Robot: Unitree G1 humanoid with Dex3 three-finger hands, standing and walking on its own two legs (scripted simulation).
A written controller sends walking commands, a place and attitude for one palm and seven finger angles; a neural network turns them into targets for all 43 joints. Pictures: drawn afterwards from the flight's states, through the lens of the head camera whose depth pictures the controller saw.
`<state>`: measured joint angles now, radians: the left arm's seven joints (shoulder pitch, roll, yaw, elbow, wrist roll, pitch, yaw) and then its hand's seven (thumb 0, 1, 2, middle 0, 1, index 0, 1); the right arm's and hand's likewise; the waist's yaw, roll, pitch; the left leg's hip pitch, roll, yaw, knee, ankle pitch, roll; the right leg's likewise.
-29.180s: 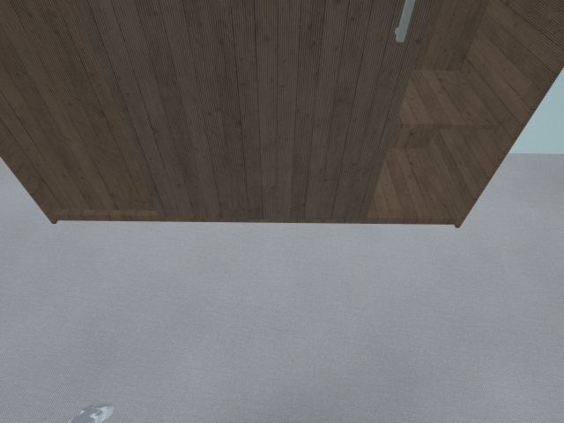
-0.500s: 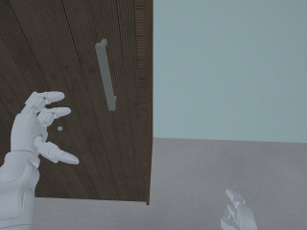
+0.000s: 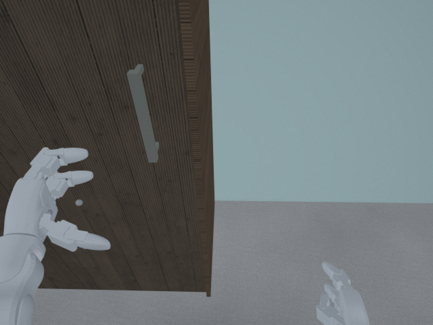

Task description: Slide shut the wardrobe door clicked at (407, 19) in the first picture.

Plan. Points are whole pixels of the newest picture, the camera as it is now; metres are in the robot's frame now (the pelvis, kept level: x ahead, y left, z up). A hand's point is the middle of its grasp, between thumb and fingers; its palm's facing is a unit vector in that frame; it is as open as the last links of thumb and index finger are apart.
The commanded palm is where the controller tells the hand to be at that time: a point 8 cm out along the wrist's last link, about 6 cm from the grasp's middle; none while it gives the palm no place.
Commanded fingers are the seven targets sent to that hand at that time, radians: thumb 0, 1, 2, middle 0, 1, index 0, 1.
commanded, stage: draw the hand back to the body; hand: left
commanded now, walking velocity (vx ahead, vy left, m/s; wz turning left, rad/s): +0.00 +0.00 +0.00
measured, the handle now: (146, 116) +0.44 +0.21 +0.20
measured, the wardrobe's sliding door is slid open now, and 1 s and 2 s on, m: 0.00 0.00 0.00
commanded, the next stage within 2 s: step back with the hand held close in 1.00 s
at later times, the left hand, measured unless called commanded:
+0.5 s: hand (75, 201) +0.24 +0.26 +0.16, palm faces +0.41 -0.84 -0.36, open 9.9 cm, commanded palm +0.19 +0.30 +0.18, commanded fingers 0.00 0.72 0.81 -0.21 -0.41 -0.21 -0.41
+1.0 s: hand (70, 205) +0.23 +0.27 +0.16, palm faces +0.42 -0.83 -0.36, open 7.4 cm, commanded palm +0.18 +0.30 +0.18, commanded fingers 0.00 0.90 0.90 -0.20 -0.30 -0.20 -0.30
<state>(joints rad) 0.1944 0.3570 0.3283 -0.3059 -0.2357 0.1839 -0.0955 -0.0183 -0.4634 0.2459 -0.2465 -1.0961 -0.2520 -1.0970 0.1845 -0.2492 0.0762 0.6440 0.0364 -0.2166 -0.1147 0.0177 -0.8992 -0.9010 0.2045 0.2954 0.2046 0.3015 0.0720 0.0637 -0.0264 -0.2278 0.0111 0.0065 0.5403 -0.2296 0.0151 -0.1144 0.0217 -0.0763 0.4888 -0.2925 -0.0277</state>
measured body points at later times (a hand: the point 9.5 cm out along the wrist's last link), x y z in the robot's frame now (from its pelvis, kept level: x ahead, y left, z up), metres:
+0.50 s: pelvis +0.03 +0.01 +0.01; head +0.01 -0.01 +0.46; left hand +0.21 +0.31 +0.18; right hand +0.22 -0.22 -0.07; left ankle +0.05 +0.11 -0.73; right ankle -0.01 -0.10 -0.73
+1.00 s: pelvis +0.03 +0.01 +0.01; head +0.01 -0.01 +0.46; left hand +0.20 +0.31 +0.18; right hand +0.22 -0.21 -0.07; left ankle +0.05 +0.11 -0.73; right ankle -0.01 -0.10 -0.73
